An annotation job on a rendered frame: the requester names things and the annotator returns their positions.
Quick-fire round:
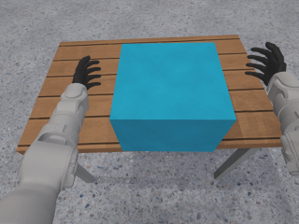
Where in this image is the robot right upper arm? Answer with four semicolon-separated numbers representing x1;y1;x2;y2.
279;130;299;176

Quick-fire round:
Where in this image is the robot right forearm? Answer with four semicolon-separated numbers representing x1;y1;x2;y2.
266;71;299;135

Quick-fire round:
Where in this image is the carton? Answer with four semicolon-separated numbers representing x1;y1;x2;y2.
109;42;236;152

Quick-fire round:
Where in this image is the robot left forearm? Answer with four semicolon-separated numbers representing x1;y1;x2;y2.
18;83;89;183

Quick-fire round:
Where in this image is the table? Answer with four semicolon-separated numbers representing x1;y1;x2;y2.
16;35;283;183

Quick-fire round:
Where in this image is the robot left upper arm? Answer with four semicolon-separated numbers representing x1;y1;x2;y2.
0;141;79;224

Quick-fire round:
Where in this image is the robot left hand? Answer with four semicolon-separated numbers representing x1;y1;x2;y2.
72;55;101;90

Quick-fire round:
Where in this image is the robot right hand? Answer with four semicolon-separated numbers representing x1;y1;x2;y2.
245;42;287;87

